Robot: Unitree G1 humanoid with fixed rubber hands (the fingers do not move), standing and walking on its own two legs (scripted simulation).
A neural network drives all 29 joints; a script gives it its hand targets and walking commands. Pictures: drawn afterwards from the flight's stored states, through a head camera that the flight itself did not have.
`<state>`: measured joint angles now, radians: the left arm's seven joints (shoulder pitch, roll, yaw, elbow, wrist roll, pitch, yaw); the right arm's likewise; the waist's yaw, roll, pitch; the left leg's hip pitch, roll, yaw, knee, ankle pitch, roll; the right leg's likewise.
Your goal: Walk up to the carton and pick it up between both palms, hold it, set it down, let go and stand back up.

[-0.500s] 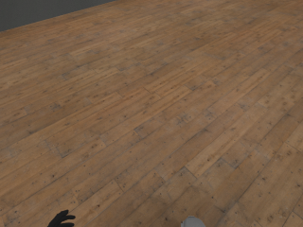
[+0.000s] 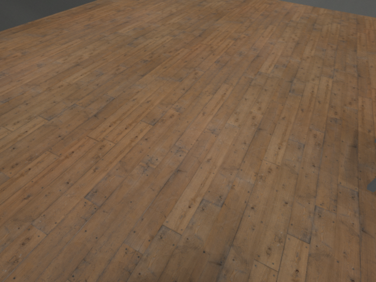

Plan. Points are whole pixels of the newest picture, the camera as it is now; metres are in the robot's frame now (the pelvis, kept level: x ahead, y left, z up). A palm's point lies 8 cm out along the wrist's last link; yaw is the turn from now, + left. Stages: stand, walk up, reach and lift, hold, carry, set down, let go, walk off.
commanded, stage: walk up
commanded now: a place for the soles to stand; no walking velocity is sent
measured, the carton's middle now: out of the picture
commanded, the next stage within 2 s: none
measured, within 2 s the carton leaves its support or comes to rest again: neither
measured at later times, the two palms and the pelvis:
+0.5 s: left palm (183, 216) +0.31 +0.02 -0.08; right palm out of the picture +0.02 -0.46 -0.13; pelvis +0.10 -0.17 -0.01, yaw -23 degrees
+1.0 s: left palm (253, 166) +0.50 -0.20 -0.10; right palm out of the picture +0.08 -0.57 -0.08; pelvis +0.24 -0.33 +0.01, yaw -40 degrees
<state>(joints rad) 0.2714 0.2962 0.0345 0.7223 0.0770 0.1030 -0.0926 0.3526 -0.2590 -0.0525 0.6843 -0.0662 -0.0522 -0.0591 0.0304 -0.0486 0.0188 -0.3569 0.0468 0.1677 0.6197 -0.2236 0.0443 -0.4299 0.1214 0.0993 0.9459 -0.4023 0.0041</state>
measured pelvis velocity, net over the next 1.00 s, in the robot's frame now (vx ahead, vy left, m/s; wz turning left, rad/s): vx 0.24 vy -0.33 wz -0.70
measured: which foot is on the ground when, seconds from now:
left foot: down 0.00-0.38, up 0.40-0.74, down 0.76-1.00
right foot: up 0.00-0.38, down 0.40-0.76, up 0.78-1.00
